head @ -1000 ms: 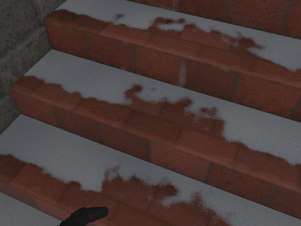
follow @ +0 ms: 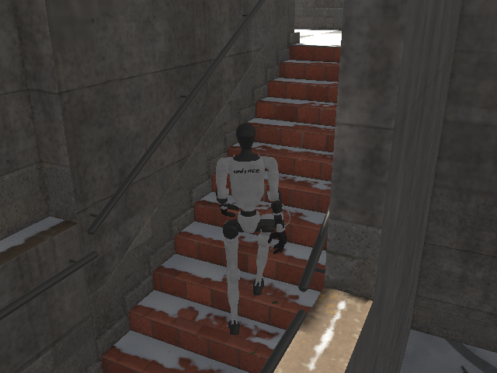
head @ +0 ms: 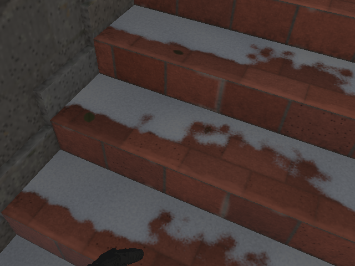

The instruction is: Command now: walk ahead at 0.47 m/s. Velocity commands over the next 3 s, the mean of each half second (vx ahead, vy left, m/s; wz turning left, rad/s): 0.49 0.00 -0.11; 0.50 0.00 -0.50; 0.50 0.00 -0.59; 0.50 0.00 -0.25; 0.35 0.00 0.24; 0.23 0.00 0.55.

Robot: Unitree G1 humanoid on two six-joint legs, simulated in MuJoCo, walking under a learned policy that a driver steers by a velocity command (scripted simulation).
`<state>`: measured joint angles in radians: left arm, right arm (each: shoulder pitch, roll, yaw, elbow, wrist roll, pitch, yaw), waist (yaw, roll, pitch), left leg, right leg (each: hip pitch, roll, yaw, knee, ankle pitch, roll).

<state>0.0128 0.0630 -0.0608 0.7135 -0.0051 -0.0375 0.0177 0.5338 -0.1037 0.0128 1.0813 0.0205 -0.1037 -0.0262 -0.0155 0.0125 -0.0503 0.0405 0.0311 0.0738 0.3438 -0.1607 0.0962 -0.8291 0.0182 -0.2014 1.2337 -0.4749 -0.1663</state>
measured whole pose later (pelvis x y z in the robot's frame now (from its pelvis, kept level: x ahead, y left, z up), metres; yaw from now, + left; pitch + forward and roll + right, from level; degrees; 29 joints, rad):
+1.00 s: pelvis +0.56 -0.08 +0.29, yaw -19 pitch +4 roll -1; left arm -0.07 0.05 -0.03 0.54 0.01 0.01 0.00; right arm 0.48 -0.15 -0.03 1.03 0.00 -0.13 -0.03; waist -0.05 0.02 -0.01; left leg 0.06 0.12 0.34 0.18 -0.21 -0.02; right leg -1.02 -0.02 -0.15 1.40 -0.47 -0.18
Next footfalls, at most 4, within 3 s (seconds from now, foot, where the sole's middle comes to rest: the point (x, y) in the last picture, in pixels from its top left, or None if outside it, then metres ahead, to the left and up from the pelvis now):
0.50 left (156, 241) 0.50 0.07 -0.50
1.02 right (249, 158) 0.70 -0.21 -0.35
1.50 left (250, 56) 1.03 -0.24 -0.20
2.02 right None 1.11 -0.66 -0.04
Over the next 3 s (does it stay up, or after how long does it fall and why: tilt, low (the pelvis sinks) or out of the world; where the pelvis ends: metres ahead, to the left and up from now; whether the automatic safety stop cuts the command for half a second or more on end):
stays up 1.40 -0.72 0.87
